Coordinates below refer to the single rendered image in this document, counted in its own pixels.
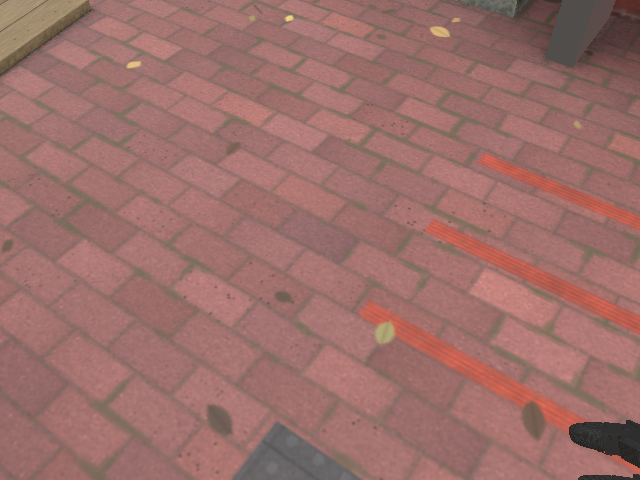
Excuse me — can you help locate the robot right hand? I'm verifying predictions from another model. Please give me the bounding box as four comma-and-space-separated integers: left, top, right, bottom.
569, 420, 640, 480

